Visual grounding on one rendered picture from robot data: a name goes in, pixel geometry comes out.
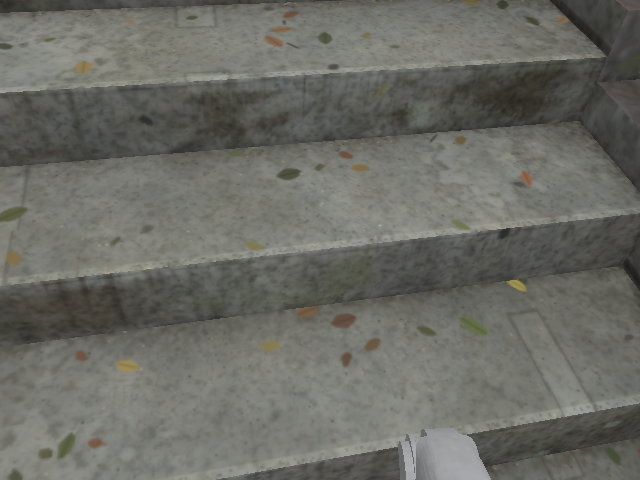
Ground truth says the right robot thigh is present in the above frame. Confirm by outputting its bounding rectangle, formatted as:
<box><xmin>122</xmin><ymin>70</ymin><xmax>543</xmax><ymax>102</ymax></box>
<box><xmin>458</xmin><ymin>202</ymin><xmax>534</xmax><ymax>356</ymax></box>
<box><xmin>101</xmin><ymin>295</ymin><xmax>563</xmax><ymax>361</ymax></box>
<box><xmin>398</xmin><ymin>428</ymin><xmax>491</xmax><ymax>480</ymax></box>

